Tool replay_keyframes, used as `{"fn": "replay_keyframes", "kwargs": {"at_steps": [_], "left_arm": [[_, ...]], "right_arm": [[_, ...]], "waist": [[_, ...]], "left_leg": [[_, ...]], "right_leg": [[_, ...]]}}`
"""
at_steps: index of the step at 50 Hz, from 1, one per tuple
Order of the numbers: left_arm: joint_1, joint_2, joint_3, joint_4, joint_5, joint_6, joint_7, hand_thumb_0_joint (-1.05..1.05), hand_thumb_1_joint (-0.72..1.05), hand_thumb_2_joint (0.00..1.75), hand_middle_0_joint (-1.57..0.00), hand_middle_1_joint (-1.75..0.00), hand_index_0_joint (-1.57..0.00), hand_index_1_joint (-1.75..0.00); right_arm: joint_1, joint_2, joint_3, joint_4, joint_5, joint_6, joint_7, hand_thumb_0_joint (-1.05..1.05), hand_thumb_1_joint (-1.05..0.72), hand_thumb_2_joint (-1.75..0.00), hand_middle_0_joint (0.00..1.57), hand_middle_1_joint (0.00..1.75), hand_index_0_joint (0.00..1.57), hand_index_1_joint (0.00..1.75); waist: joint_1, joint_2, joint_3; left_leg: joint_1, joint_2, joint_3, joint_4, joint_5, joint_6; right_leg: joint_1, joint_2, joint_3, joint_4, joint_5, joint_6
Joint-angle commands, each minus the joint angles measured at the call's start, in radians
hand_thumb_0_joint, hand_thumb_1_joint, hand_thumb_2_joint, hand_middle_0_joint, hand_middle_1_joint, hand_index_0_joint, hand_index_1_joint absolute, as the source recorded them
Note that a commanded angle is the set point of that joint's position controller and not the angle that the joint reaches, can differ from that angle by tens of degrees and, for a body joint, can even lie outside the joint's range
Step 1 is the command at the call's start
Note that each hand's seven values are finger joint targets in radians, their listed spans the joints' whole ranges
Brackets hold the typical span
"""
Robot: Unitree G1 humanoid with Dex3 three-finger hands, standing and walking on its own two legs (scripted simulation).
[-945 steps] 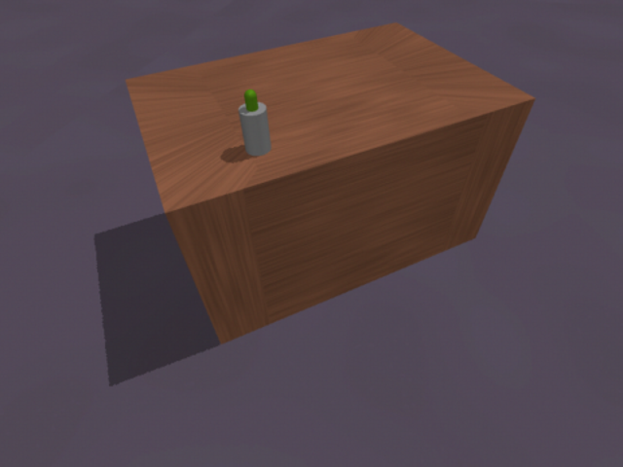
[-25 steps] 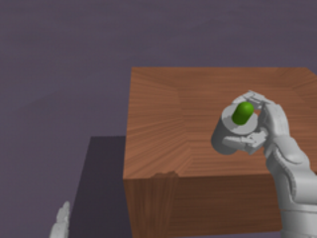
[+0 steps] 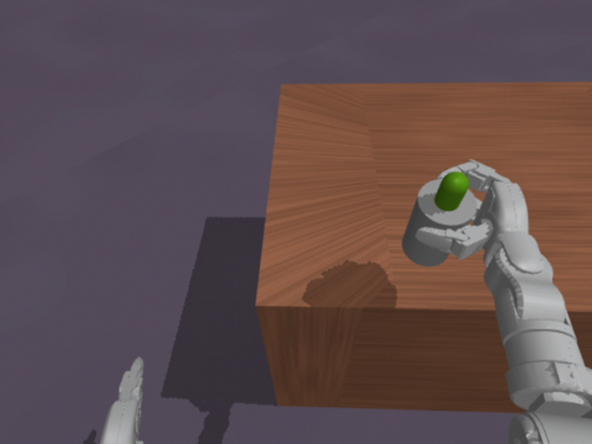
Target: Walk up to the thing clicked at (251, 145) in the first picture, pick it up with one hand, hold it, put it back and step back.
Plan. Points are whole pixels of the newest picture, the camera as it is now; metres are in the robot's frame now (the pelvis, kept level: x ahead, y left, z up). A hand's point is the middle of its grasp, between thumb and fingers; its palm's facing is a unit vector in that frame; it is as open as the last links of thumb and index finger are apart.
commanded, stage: crouch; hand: right
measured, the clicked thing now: (439, 216) +0.41 -0.14 +0.11
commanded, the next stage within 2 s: lower in 0.66 s
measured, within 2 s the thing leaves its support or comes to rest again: neither
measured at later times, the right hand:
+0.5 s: hand (440, 200) +0.47 -0.16 +0.07, palm faces +0.06 +1.00 +0.02, open 10.4 cm
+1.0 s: hand (431, 210) +0.49 -0.16 +0.03, palm faces +0.05 +1.00 +0.02, open 10.4 cm
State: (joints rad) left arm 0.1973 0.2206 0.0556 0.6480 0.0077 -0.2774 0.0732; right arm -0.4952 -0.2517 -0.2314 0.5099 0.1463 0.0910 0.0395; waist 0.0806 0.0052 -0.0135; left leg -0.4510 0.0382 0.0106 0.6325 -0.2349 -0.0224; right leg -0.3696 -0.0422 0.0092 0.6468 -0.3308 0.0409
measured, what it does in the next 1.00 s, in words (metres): stands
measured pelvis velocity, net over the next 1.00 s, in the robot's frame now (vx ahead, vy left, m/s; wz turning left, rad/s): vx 0.01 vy -0.01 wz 0.02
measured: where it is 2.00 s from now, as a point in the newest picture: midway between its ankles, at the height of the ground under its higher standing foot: outside the picture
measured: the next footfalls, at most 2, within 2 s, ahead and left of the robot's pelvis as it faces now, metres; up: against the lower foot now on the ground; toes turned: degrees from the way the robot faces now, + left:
none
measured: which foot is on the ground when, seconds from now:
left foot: down 0.00-1.00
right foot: down 0.00-1.00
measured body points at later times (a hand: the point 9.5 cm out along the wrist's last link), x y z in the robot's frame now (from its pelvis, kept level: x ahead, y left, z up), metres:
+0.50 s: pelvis +0.01 -0.01 -0.01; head +0.07 -0.03 +0.43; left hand +0.15 +0.25 -0.07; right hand +0.46 -0.22 +0.07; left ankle +0.06 +0.13 -0.72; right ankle +0.00 -0.15 -0.72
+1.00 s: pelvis +0.01 -0.01 -0.03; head +0.10 -0.03 +0.41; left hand +0.16 +0.26 -0.07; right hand +0.48 -0.22 +0.03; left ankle +0.06 +0.13 -0.72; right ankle +0.00 -0.15 -0.72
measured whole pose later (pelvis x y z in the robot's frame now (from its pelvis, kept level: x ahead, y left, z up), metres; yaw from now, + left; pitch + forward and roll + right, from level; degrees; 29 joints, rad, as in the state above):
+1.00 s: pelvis +0.01 -0.01 -0.03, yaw +1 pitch +15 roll +1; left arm 0.29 0.22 0.04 0.32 0.03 -0.14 0.02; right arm -0.76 -0.35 -0.34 1.07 0.07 -0.32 0.08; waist 0.17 0.02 -0.09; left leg -0.77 0.03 -0.01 0.82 -0.31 -0.04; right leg -0.70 -0.05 0.00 0.88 -0.43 0.03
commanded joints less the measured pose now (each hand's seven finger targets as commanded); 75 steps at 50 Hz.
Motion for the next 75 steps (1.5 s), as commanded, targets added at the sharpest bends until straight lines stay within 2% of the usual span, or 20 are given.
{"fn": "replay_keyframes", "kwargs": {"at_steps": [1,2,6,8,10,14,16,17,19,20,23,26,28,30,38,42,49,55,66,75], "left_arm": [[-0.042,0.084,0.009,-0.224,-0.003,-0.033,0.005,0.0,-0.56,0.06,-0.04,-0.04,-0.04,-0.04],[-0.043,0.103,0.028,-0.228,-0.003,-0.024,0.005,0.0,-0.56,0.06,-0.04,-0.04,-0.04,-0.04],[-0.01,0.12,0.052,-0.229,-0.002,-0.013,0.006,0.0,-0.56,0.06,-0.05,-0.04,-0.04,-0.05],[-0.036,0.112,0.035,-0.276,-0.002,-0.002,0.003,0.0,-0.56,0.06,-0.05,-0.04,-0.04,-0.05],[-0.022,0.165,0.086,-0.291,-0.003,0.004,0.011,0.0,-0.57,0.06,-0.05,-0.04,-0.04,-0.05],[-0.036,0.115,0.046,-0.322,-0.008,0.015,0.007,0.0,-0.57,0.06,-0.05,-0.04,-0.04,-0.04],[0.032,0.124,0.04,-0.309,-0.005,0.023,0.005,0.0,-0.56,0.06,-0.05,-0.04,-0.04,-0.04],[0.043,0.134,0.055,-0.306,-0.006,0.032,0.005,0.0,-0.56,0.06,-0.05,-0.04,-0.04,-0.04],[0.021,0.094,0.011,-0.323,-0.001,0.035,-0.002,0.0,-0.56,0.06,-0.05,-0.04,-0.04,-0.04],[-0.003,0.094,0.017,-0.32,0.0,0.04,-0.004,0.0,-0.56,0.06,-0.04,-0.04,-0.04,-0.04],[0.048,0.092,0.02,-0.309,0.004,0.049,-0.013,0.0,-0.55,0.05,-0.04,-0.04,-0.04,-0.04],[0.02,0.127,0.042,-0.384,0.008,0.056,-0.008,0.0,-0.55,0.05,-0.04,-0.04,-0.04,-0.04],[0.086,0.121,0.042,-0.322,0.011,0.07,-0.015,0.0,-0.55,0.05,-0.04,-0.04,-0.04,-0.03],[0.015,0.13,0.041,-0.44,0.007,0.062,-0.015,0.0,-0.55,0.05,-0.04,-0.04,-0.04,-0.03],[0.069,0.178,0.093,-0.437,0.006,0.073,-0.012,0.0,-0.55,0.05,-0.04,-0.03,-0.04,-0.03],[0.057,0.135,0.055,-0.45,0.005,0.077,-0.026,0.0,-0.56,0.05,-0.04,-0.04,-0.04,-0.04],[0.126,0.103,0.021,-0.486,0.024,0.085,-0.044,0.0,-0.56,0.06,-0.04,-0.04,-0.04,-0.04],[0.112,0.15,0.056,-0.574,0.032,0.082,-0.042,0.0,-0.56,0.06,-0.04,-0.04,-0.03,-0.05],[0.146,0.155,0.05,-0.623,0.04,0.092,-0.048,0.0,-0.56,0.06,-0.04,-0.03,-0.03,-0.04],[0.173,0.147,0.039,-0.659,0.051,0.099,-0.056,0.0,-0.55,0.04,-0.04,-0.03,-0.04,-0.03]], "right_arm": [[-0.549,-0.258,-0.094,-0.216,0.009,-0.203,-0.006,0.0,-0.02,-1.34,1.29,1.48,1.35,1.48],[-0.609,-0.301,-0.122,-0.26,0.012,-0.227,-0.009,0.0,-0.01,-1.36,1.29,1.49,1.36,1.49],[-0.587,-0.209,-0.065,-0.055,0.006,-0.269,0.012,0.0,0.02,-1.38,1.29,1.51,1.36,1.51],[-0.649,-0.251,-0.073,-0.08,-0.004,-0.294,0.019,0.0,0.01,-1.36,1.27,1.48,1.34,1.48],[-0.627,-0.217,-0.054,0.028,-0.006,-0.301,0.032,0.0,0.05,-1.33,1.23,1.45,1.3,1.45],[-0.739,-0.258,-0.081,0.005,-0.004,-0.349,0.044,0.0,0.07,-1.31,1.22,1.43,1.29,1.43],[-0.661,-0.218,-0.064,0.136,-0.006,-0.351,0.049,0.0,0.06,-1.29,1.21,1.42,1.28,1.42],[-0.701,-0.292,-0.107,0.063,-0.009,-0.37,0.044,0.0,0.04,-1.29,1.22,1.41,1.28,1.42],[-0.741,-0.267,-0.091,0.085,-0.017,-0.388,0.04,0.0,0.05,-1.29,1.22,1.41,1.28,1.41],[-0.802,-0.332,-0.125,0.014,-0.02,-0.409,0.029,0.0,0.04,-1.29,1.23,1.42,1.29,1.42],[-0.707,-0.258,-0.099,0.173,-0.025,-0.414,0.028,0.0,0.04,-1.3,1.24,1.43,1.3,1.43],[-0.79,-0.34,-0.133,0.078,-0.041,-0.445,0.014,0.0,0.04,-1.31,1.23,1.43,1.3,1.43],[-0.716,-0.269,-0.098,0.193,-0.043,-0.435,0.019,0.0,0.06,-1.32,1.25,1.46,1.31,1.46],[-0.792,-0.302,-0.115,0.103,-0.04,-0.457,0.018,0.0,0.04,-1.33,1.26,1.47,1.32,1.47],[-0.78,-0.284,-0.099,0.204,-0.047,-0.454,0.025,0.0,0.02,-1.31,1.25,1.44,1.31,1.44],[-0.722,-0.246,-0.111,0.322,-0.043,-0.466,0.031,0.0,0.05,-1.29,1.23,1.42,1.29,1.42],[-0.782,-0.303,-0.135,0.292,-0.063,-0.529,0.055,0.0,0.04,-1.28,1.24,1.42,1.29,1.42],[-0.844,-0.351,-0.162,0.228,-0.064,-0.571,0.049,0.0,0.04,-1.29,1.25,1.44,1.31,1.44],[-0.782,-0.319,-0.161,0.4,-0.084,-0.574,0.045,0.0,0.06,-1.3,1.24,1.44,1.3,1.44],[-0.85,-0.382,-0.2,0.387,-0.102,-0.591,0.04,0.0,0.08,-1.3,1.24,1.44,1.3,1.44]], "waist": [[-0.016,-0.053,-0.396],[-0.012,-0.074,-0.409],[0.036,-0.038,-0.367],[0.018,-0.052,-0.421],[0.048,-0.016,-0.405],[0.032,-0.026,-0.49],[0.036,0.003,-0.459],[0.027,-0.04,-0.484],[0.018,-0.064,-0.492],[0.005,-0.111,-0.515],[0.027,-0.085,-0.47],[0.033,-0.119,-0.565],[0.052,-0.11,-0.481],[0.054,-0.091,-0.589],[0.076,-0.084,-0.561],[0.084,-0.033,-0.496],[0.078,-0.111,-0.581],[0.098,-0.149,-0.653],[0.127,-0.104,-0.614],[0.129,-0.158,-0.589]], "left_leg": [[0.206,-0.025,0.018,-0.064,0.21,0.005],[0.21,-0.022,0.011,-0.066,0.205,0.007],[0.108,-0.038,0.024,-0.047,0.186,0.011],[0.134,-0.031,0.017,-0.034,0.217,0.013],[0.094,-0.038,0.027,-0.027,0.204,0.01],[0.117,-0.027,0.011,-0.016,0.207,0.008],[0.106,-0.032,0.018,-0.006,0.224,0.009],[0.11,-0.029,0.013,-0.002,0.23,0.014],[0.085,-0.038,0.02,0.009,0.222,0.017],[0.082,-0.035,0.013,0.014,0.218,0.021],[0.067,-0.039,0.011,0.023,0.213,0.023],[0.089,-0.04,0.006,0.039,0.25,0.02],[0.028,-0.046,0.011,0.044,0.238,0.023],[0.071,-0.044,0.012,0.057,0.269,0.024],[-0.012,-0.046,0.017,0.073,0.22,0.02],[-0.038,-0.048,0.02,0.091,0.211,0.022],[-0.049,-0.041,-0.001,0.159,0.265,0.025],[-0.094,-0.044,-0.001,0.202,0.242,0.026],[-0.15,-0.048,0.009,0.245,0.182,0.024],[-0.244,-0.054,0.013,0.283,0.106,0.027]], "right_leg": [[0.067,0.041,-0.027,-0.073,0.208,-0.036],[0.063,0.043,-0.029,-0.073,0.192,-0.038],[0.052,0.025,-0.016,-0.059,0.196,-0.038],[0.052,0.029,-0.02,-0.045,0.227,-0.038],[0.055,0.022,-0.01,-0.041,0.231,-0.037],[0.035,0.033,-0.019,-0.02,0.201,-0.045],[0.007,0.034,-0.016,-0.012,0.221,-0.043],[0.013,0.036,-0.017,-0.008,0.234,-0.039],[0.012,0.028,-0.011,-0.003,0.271,-0.03],[0.014,0.03,-0.017,0.005,0.267,-0.027],[-0.04,0.032,-0.019,0.018,0.249,-0.029],[0.005,0.03,-0.024,0.043,0.289,-0.028],[-0.022,0.027,-0.018,0.05,0.312,-0.027],[-0.004,0.026,-0.015,0.058,0.324,-0.028],[-0.015,0.023,-0.008,0.081,0.273,-0.031],[-0.103,0.023,-0.005,0.097,0.259,-0.033],[-0.15,0.036,-0.017,0.171,0.298,-0.03],[-0.15,0.031,-0.009,0.219,0.29,-0.028],[-0.275,0.029,-0.001,0.268,0.19,-0.033],[-0.301,0.023,0.003,0.29,0.136,-0.031]]}}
